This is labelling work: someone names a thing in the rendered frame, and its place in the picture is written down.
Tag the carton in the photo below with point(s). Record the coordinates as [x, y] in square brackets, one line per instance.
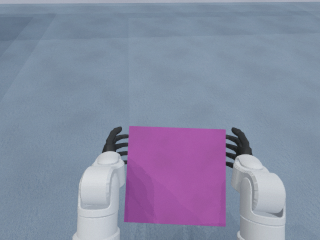
[176, 176]

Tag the robot left forearm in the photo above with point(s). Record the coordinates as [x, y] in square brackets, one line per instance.
[98, 198]

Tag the robot right forearm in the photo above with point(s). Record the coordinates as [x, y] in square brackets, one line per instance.
[262, 205]

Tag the right robot hand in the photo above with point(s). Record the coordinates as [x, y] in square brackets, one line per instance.
[242, 148]

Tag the left robot hand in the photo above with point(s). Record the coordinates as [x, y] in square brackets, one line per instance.
[111, 145]

